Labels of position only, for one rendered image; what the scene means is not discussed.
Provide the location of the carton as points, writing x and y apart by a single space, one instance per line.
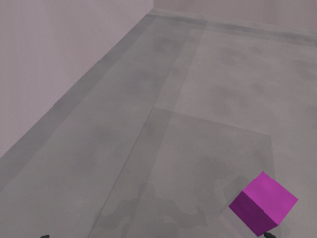
263 204

